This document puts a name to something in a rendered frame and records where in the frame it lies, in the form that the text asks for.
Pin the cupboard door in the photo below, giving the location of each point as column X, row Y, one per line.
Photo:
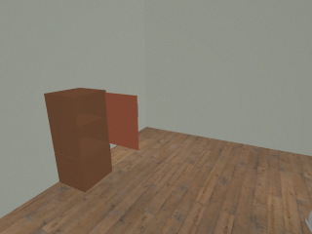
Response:
column 122, row 120

